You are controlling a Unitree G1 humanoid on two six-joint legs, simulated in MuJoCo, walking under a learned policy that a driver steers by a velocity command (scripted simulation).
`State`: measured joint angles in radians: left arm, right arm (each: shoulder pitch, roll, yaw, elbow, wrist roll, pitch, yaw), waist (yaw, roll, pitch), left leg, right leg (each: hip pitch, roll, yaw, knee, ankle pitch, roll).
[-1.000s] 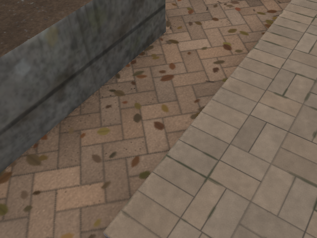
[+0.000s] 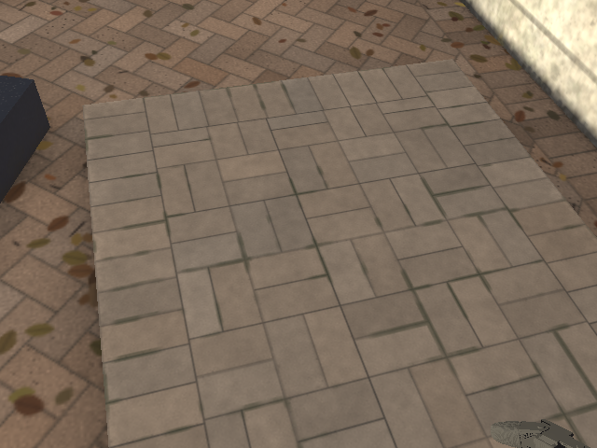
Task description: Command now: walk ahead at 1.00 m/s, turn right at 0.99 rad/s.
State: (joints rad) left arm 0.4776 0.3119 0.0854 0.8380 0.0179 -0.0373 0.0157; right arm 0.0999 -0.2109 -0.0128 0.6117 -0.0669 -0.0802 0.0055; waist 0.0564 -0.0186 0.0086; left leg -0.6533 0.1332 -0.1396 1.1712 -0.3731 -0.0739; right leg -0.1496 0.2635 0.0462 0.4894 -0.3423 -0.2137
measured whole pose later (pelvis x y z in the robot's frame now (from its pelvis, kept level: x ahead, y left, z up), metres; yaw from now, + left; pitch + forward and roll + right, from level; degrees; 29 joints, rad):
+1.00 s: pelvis +0.97 +0.07 -0.03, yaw +17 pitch +1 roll -3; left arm 0.48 0.28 0.04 0.89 0.02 -0.08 0.02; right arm 0.01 -0.33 -0.04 0.63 -0.03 -0.03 0.07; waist 0.04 0.04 0.03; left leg -0.60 -0.04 0.14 0.67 -0.08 0.19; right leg 0.20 -0.06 -0.29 0.61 -0.42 0.05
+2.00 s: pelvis +1.30 +0.13 +0.02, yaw +27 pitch +1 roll +0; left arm 0.16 0.30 0.05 0.69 0.02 -0.05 -0.13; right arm 0.22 -0.34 -0.06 0.61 -0.06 -0.07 -0.06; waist -0.03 -0.01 0.02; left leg -0.04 0.09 0.25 0.34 -0.29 -0.03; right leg -0.35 -0.04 -0.07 0.59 -0.21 -0.01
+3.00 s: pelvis +1.35 +0.13 +0.03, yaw +21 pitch +2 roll +1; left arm 0.22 0.31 0.05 0.63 0.04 -0.08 0.06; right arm 0.23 -0.32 -0.06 0.72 -0.06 -0.04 0.07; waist 0.00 -0.01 0.01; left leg -0.50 0.00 -0.01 1.01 -0.36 -0.05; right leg -0.05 0.01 -0.14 0.21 -0.19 -0.05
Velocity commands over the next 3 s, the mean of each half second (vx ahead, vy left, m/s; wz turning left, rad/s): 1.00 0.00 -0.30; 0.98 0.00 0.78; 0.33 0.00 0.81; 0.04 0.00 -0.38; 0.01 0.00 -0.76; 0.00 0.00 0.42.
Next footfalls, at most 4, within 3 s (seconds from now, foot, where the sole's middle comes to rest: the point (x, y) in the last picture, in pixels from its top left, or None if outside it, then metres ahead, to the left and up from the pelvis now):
0.18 left None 0.38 0.20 -0.76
0.58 right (352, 349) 0.74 -0.10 -0.76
1.00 left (264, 215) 1.15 0.15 -0.76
1.42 right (278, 146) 1.45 0.14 -0.76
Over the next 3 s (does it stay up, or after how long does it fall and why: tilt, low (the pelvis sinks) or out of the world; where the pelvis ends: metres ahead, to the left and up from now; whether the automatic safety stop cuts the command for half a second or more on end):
stays up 1.35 0.13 0.03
